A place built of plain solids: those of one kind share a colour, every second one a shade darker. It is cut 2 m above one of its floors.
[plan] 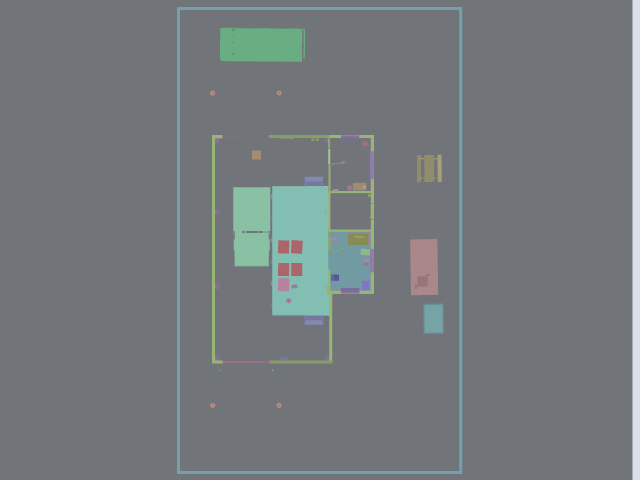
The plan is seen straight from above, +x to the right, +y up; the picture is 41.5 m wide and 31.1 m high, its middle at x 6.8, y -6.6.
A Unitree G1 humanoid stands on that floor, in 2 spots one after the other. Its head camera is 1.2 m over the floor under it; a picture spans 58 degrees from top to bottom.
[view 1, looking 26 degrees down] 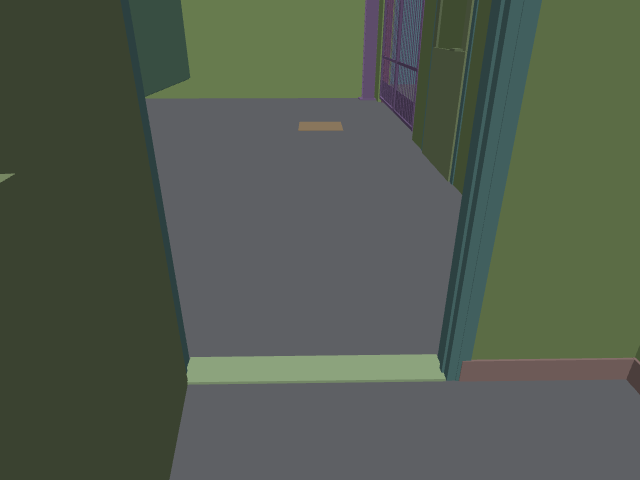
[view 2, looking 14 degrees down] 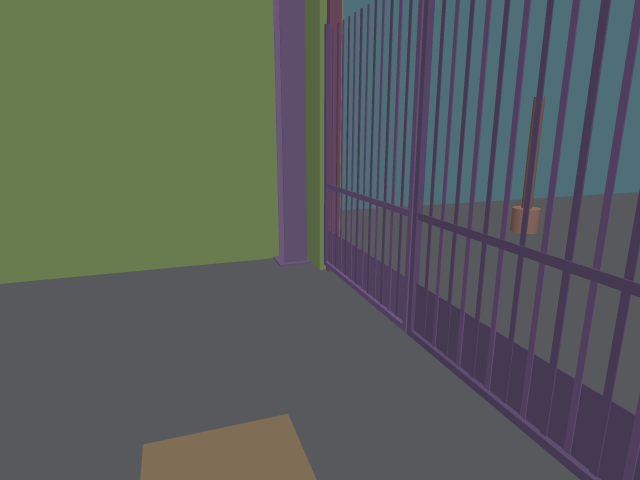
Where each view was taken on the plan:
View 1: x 8.70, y -1.20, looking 179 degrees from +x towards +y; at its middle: ground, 2.74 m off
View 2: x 4.00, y -1.20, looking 161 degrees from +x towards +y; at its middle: wall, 3.81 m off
